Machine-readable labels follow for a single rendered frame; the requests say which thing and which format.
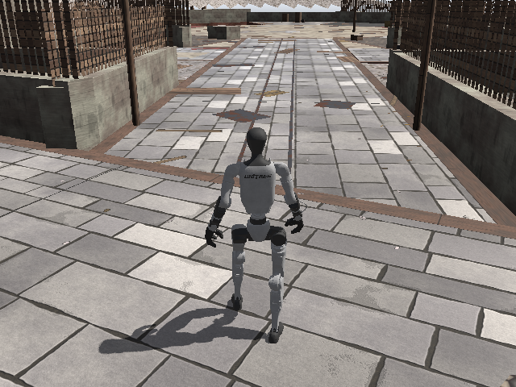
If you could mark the right robot forearm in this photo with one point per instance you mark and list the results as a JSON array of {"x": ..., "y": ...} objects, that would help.
[{"x": 296, "y": 209}]

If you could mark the left robot forearm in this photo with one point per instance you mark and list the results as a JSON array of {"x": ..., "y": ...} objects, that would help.
[{"x": 216, "y": 216}]

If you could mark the right robot shin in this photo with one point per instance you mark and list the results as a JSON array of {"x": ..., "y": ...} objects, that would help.
[{"x": 276, "y": 300}]

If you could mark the robot left upper arm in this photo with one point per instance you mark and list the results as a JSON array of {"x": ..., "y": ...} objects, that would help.
[{"x": 231, "y": 171}]

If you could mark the robot right hand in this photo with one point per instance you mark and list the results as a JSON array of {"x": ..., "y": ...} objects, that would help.
[{"x": 292, "y": 222}]

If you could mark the robot left foot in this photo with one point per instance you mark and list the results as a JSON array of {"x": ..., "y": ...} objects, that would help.
[{"x": 237, "y": 304}]

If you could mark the robot right upper arm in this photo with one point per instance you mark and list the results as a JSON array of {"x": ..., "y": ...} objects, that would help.
[{"x": 286, "y": 181}]

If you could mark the robot left hand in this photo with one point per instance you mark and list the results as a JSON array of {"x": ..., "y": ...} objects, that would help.
[{"x": 210, "y": 235}]

